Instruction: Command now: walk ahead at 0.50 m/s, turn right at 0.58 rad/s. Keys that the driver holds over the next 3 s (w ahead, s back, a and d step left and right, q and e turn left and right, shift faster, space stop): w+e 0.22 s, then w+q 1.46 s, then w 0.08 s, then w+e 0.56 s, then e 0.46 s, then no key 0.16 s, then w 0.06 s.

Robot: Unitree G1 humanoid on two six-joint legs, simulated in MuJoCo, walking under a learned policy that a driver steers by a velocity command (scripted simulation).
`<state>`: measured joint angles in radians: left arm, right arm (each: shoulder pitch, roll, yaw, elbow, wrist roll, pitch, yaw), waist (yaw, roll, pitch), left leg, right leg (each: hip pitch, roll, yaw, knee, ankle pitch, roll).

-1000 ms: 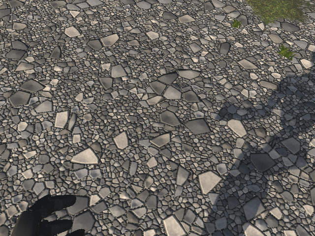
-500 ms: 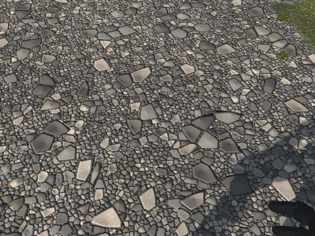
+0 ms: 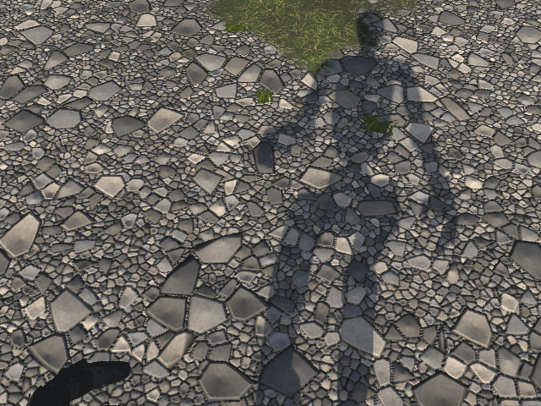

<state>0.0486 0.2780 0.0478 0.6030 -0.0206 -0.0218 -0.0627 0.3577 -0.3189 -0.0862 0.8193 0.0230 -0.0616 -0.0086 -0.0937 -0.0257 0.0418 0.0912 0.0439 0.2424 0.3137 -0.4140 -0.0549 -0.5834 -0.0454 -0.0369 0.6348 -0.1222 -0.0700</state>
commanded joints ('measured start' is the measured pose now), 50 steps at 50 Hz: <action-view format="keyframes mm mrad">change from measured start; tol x16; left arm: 1 270 192 91 -5 -2 1 14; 3 328 352 113 -20 -9 -3 33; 9 153 148 52 -34 20 -41 36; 30 410 63 -1 90 48 -54 72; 33 152 160 12 32 4 -106 49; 50 -48 133 24 -18 13 -108 44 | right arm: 1 -50 -189 -41 -70 10 4 -14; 23 -406 -50 36 -235 -3 -49 62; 31 91 -147 -16 -157 7 -27 53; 36 -97 -106 1 -211 -22 -14 33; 50 13 -140 -20 -143 5 29 -12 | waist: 1 223 94 -168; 3 138 -261 -398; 6 154 10 -159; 23 200 -28 34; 28 18 -34 -180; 30 49 318 -398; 34 44 7 -92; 50 53 149 -51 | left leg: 1 -149 185 -21 412 1025 111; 3 -799 -88 -206 1059 -200 17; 5 -946 2 -333 1054 -53 53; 17 -662 46 -259 353 572 5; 25 -769 -6 -249 220 355 120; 28 -329 -87 -200 198 377 196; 30 281 281 -961 100 240 442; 31 296 266 -1004 20 64 403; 39 -287 101 -581 -96 513 352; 50 -225 84 -678 68 363 232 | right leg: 1 461 121 -67 -72 -9 -91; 3 990 -289 850 -263 -215 -367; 11 382 -111 373 -403 211 -236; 22 588 -168 215 -405 165 -143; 28 604 -117 66 29 807 -47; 29 352 -54 26 345 489 0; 30 -27 139 66 643 -382 67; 31 -146 91 178 710 -408 56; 44 85 41 87 -17 189 151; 50 173 61 133 -166 79 96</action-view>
